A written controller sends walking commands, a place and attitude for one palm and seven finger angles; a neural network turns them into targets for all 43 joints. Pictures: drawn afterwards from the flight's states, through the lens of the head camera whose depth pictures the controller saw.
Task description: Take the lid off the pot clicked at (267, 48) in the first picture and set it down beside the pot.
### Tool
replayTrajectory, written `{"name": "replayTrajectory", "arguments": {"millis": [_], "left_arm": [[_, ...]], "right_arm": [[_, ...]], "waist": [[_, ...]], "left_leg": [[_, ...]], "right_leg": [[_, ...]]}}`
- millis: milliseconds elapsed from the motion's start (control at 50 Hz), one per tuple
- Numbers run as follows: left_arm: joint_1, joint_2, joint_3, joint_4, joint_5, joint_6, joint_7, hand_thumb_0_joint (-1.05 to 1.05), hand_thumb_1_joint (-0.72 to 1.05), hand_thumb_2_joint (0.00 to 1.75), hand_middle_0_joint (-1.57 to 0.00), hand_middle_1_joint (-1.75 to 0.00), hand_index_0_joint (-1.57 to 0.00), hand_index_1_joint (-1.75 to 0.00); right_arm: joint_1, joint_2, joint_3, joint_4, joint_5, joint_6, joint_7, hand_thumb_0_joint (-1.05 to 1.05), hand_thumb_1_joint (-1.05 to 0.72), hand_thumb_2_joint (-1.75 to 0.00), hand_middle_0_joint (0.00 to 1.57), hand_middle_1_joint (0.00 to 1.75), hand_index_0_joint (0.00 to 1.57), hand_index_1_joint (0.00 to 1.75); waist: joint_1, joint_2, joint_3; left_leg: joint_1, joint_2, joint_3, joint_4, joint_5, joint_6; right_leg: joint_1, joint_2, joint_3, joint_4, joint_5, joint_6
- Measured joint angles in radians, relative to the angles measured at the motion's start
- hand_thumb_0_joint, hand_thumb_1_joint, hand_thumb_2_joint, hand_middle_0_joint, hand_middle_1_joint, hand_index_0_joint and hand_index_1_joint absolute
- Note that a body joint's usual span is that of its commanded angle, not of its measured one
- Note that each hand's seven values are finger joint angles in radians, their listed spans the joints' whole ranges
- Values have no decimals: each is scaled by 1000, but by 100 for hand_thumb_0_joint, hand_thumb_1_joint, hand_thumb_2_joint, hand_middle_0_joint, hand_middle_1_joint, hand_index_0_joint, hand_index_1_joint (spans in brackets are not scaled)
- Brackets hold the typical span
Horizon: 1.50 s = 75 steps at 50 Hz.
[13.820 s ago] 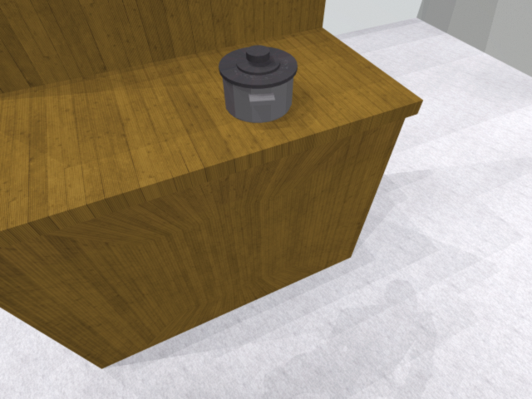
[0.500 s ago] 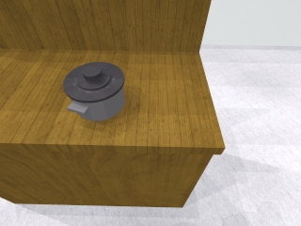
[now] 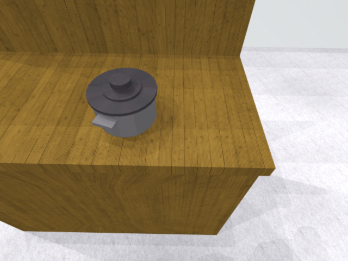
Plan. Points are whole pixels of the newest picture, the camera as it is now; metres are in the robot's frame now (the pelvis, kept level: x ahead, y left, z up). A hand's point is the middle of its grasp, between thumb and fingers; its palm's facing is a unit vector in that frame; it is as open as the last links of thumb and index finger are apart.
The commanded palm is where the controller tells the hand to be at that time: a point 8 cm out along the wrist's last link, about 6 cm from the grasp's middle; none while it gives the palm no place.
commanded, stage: look again from close up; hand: left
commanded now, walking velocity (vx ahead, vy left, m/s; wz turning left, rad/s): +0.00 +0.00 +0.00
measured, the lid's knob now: (120, 81) +0.47 +0.16 +0.16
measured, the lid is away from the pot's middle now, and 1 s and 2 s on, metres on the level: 0.00 0.00 0.00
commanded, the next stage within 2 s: lift the closed hand beside the body in 0.14 s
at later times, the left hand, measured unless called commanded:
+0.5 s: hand (96, 248) +0.15 +0.18 -0.03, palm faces +0.18 -0.94 -0.29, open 6.0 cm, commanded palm +0.09 +0.23 +0.00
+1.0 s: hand out of the picture +0.11 +0.19 +0.08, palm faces +0.31 -0.86 -0.40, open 3.0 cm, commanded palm +0.05 +0.23 +0.11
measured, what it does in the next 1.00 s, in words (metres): shifts its weight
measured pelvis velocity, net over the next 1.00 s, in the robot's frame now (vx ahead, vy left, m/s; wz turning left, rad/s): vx -0.03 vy -0.05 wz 0.04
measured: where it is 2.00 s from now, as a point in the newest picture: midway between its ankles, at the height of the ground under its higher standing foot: outside the picture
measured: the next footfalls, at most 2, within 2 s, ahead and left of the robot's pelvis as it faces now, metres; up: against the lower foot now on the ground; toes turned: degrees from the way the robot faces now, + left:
none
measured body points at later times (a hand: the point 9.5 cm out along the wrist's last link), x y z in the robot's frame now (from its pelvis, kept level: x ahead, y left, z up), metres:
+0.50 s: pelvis -0.01 -0.01 +0.00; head -0.03 -0.04 +0.45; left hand +0.14 +0.23 -0.01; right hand +0.17 -0.24 -0.09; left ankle -0.01 +0.07 -0.74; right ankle -0.04 -0.13 -0.74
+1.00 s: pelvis -0.03 -0.05 +0.01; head -0.04 -0.07 +0.46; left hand +0.08 +0.23 +0.11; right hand +0.16 -0.25 -0.08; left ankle -0.01 +0.07 -0.74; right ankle -0.04 -0.13 -0.74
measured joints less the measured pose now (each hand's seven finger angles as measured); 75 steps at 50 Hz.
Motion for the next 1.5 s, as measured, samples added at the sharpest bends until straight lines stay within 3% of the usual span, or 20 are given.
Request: {"name": "replayTrajectory", "arguments": {"millis": [260, 300, 340, 400, 460, 520, 580, 680, 780, 900, 1120, 1500], "left_arm": [[7, -31, -10, 24, 2, -8, 3, 0, 91, 89, -20, -30, -20, -30], [87, -16, 0, -253, -31, 50, 31, 1, 92, 89, -21, -31, -21, -31], [143, 13, 0, -541, -39, 57, 76, 2, 93, 89, -23, -33, -23, -33], [148, 11, 13, -760, -20, 51, 113, 2, 93, 89, -29, -39, -28, -39], [169, -17, 31, -830, 4, 25, 83, 1, 93, 89, -36, -48, -36, -48], [228, -23, 45, -877, -4, 1, 27, 0, 92, 89, -47, -60, -47, -60], [297, 6, 58, -978, -25, -5, 3, 0, 91, 89, -59, -72, -59, -73], [328, 54, 98, -1111, -39, -31, 27, 1, 90, 89, -80, -95, -80, -95], [337, 45, 110, -1155, -48, -47, 22, 1, 90, 89, -101, -119, -101, -119], [381, 82, 154, -1272, -53, -76, 17, 1, 90, 89, -120, -139, -119, -139], [453, 115, 210, -1389, -41, -119, 9, 1, 90, 89, -129, -149, -129, -149], [405, 127, 236, -1545, -43, -130, 17, 1, 89, 89, -130, -150, -130, -150]], "right_arm": [[-29, -1, -2, 10, 6, -2, -3, 0, -92, -90, 20, 30, 20, 30], [15, -5, 1, -56, 34, -63, 0, 1, -92, -90, 20, 30, 20, 30], [53, -14, 6, -105, 51, -152, -9, 1, -92, -90, 20, 30, 20, 30], [28, -42, -10, -157, 45, -207, 8, 1, -91, -90, 20, 30, 20, 30], [-53, -49, -40, -239, 31, -180, 40, 1, -91, -90, 20, 30, 20, 30], [-131, -31, -48, -345, 35, -138, 42, 1, -91, -90, 20, 30, 20, 30], [-154, -31, -36, -448, 32, -132, 17, 1, -91, -90, 20, 30, 20, 30], [-153, -66, -16, -517, 17, -139, -20, 1, -90, -90, 20, 30, 20, 30], [-136, -62, 1, -509, 12, -129, -30, 1, -90, -90, 20, 30, 20, 30], [-81, -27, 13, -460, 7, -133, -39, 1, -90, -90, 20, 30, 20, 30], [-49, -33, -15, -398, 14, -149, -40, 1, -90, -90, 20, 30, 20, 30], [-113, -38, -6, -452, 16, -176, -29, 1, -90, -90, 20, 30, 20, 30]], "waist": [[4, -9, 11], [20, -16, 7], [40, -20, -19], [28, 10, -72], [0, 45, -124], [-8, 47, -123], [20, 26, -95], [72, 28, -64], [78, 48, -54], [71, 53, -40], [54, 74, -33], [84, 57, -51]], "left_leg": [[10, 11, -8, 1, -4, -9], [11, 9, -13, -1, -6, -14], [21, -1, -25, -18, 5, -19], [48, -12, -41, -54, 27, -17], [38, -7, -39, -61, 39, -17], [19, 9, -33, -50, 45, -26], [16, 24, -42, -48, 56, -38], [20, 38, -79, -41, 71, -52], [31, 46, -91, -41, 76, -58], [60, 58, -81, -55, 77, -65], [78, 56, -55, -68, 70, -59], [96, 34, -46, -58, 46, -40]], "right_leg": [[22, 11, -7, -22, 3, -5], [23, 10, -13, -21, 4, -8], [30, 1, -25, -21, -1, -13], [62, -9, -41, -52, 8, -12], [50, -4, -39, -59, 23, -11], [26, 11, -33, -46, 31, -21], [28, 26, -42, -51, 44, -34], [60, 44, -78, -82, 67, -51], [79, 53, -89, -96, 76, -58], [105, 65, -78, -115, 84, -65], [109, 61, -52, -114, 79, -58], [127, 38, -45, -104, 57, -37]]}}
